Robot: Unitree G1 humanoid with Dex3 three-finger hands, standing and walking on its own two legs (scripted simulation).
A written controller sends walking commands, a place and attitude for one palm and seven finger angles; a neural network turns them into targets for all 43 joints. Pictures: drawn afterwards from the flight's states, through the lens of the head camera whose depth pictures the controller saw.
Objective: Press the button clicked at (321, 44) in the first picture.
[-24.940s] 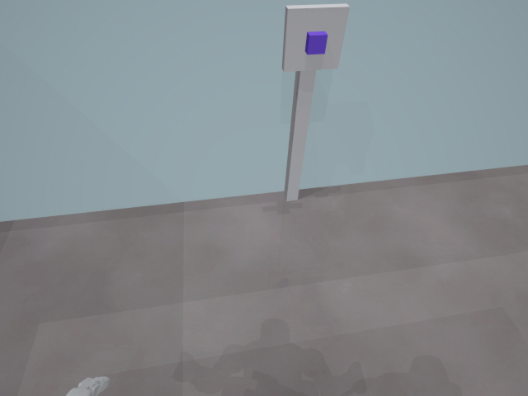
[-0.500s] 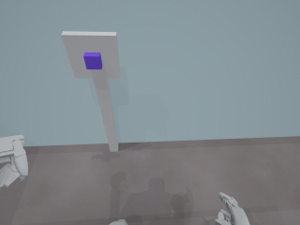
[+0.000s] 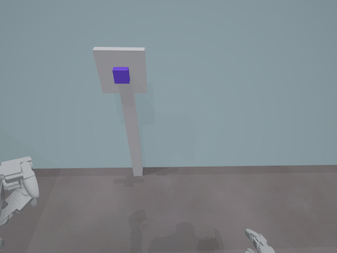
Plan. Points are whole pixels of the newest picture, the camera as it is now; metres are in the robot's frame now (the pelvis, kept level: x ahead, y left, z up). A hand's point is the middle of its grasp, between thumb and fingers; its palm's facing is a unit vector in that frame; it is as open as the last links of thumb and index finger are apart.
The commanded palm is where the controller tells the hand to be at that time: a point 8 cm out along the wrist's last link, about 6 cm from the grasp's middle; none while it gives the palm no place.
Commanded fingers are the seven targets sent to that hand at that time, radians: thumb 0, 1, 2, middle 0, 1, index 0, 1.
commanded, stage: stop stepping back and stand still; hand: left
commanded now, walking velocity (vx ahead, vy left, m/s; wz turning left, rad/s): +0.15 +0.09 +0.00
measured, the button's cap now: (121, 74) +0.76 +0.25 +0.05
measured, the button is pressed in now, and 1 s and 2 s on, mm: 0 0 0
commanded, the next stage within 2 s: let the arm hang, fingers relaxed in 0.54 s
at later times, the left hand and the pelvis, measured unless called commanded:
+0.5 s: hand (28, 179) +0.20 +0.27 +0.15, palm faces +0.37 -0.80 -0.46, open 3.1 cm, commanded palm +0.15 +0.31 +0.17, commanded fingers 0.00 0.90 0.90 -1.30 -1.50 -1.30 -1.50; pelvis +0.03 +0.03 +0.00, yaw +2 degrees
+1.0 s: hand out of the picture +0.01 +0.23 -0.18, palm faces +0.07 -0.97 -0.21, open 3.6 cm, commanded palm none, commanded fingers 0.00 0.90 0.90 -0.60 -0.74 -0.60 -0.74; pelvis -0.01 +0.04 -0.01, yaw +4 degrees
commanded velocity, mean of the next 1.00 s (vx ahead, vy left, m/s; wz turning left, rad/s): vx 0.01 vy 0.01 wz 0.00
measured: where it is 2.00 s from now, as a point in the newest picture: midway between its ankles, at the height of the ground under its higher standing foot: outside the picture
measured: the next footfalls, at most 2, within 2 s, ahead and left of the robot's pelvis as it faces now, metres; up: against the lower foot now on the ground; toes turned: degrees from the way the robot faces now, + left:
left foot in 0.16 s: +0.07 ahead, +0.14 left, +0.00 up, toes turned +6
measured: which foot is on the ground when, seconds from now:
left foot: up 0.00-0.14, down 0.16-1.00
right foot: down 0.00-1.00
